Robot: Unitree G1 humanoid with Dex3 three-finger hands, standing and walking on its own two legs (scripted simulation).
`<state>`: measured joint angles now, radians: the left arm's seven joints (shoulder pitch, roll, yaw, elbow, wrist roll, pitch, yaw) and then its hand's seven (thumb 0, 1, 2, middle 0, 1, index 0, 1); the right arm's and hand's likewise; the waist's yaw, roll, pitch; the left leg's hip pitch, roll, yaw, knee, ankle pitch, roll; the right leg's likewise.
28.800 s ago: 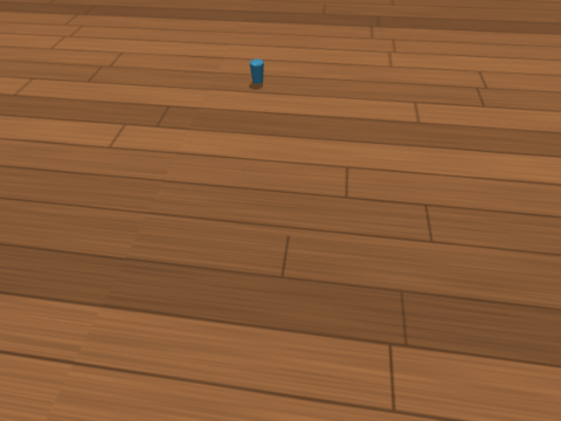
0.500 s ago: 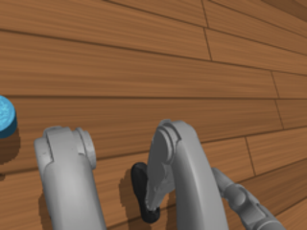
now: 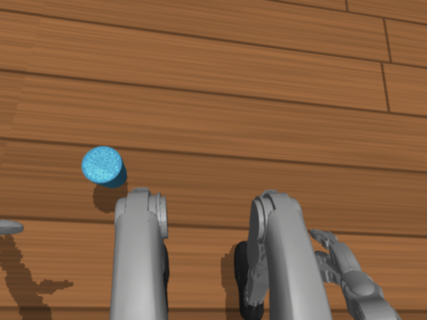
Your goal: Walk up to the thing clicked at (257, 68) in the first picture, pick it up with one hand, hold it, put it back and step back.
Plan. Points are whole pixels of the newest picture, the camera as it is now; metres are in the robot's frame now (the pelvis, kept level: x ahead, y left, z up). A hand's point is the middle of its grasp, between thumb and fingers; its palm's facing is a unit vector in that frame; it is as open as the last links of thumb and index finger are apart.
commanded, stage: home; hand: left
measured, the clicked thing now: (108, 170) +0.40 +0.28 -0.31
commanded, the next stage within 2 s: none
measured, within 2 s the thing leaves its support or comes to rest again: neither
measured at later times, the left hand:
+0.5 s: hand out of the picture +0.23 +0.28 +0.13, palm faces +0.29 -0.86 -0.42, open 17.6 cm
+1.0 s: hand out of the picture +0.25 +0.21 +0.30, palm faces +0.24 -0.92 -0.30, open 17.3 cm
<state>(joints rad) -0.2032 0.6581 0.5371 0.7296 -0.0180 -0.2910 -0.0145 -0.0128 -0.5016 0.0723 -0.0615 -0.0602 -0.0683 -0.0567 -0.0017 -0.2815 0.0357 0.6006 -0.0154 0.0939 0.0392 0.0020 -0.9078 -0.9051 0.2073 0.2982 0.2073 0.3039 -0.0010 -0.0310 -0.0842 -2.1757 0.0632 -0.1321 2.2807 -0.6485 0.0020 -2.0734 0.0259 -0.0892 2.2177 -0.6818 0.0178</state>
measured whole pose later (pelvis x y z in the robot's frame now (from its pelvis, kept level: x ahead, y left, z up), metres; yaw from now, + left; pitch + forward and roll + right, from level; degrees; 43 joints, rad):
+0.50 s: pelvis +0.05 -0.01 +0.23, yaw +6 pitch +25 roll -3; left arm 0.19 0.33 0.19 0.28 -0.03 0.17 0.15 -0.01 -0.57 0.04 -0.05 -0.04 -0.06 -0.04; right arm 0.12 -0.25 0.00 0.51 0.04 0.01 -0.13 0.01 -0.90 -0.90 0.21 0.30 0.21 0.30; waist -0.02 0.01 -0.17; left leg -1.36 0.06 -0.05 1.52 -0.59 -0.02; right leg -1.29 0.00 -0.06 1.49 -0.63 -0.01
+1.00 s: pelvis +0.10 +0.01 +0.34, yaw +8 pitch +10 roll -3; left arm 0.49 0.21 -0.03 -0.08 -0.02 0.30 0.17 -0.01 -0.51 0.07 -0.06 -0.05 -0.06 -0.05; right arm 0.30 -0.20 0.04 0.46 0.02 -0.07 -0.20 0.01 -0.90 -0.90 0.21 0.30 0.21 0.30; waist -0.03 0.05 -0.15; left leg -0.70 0.05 -0.02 1.01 -0.49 -0.01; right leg -0.62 0.00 -0.05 0.95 -0.50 0.02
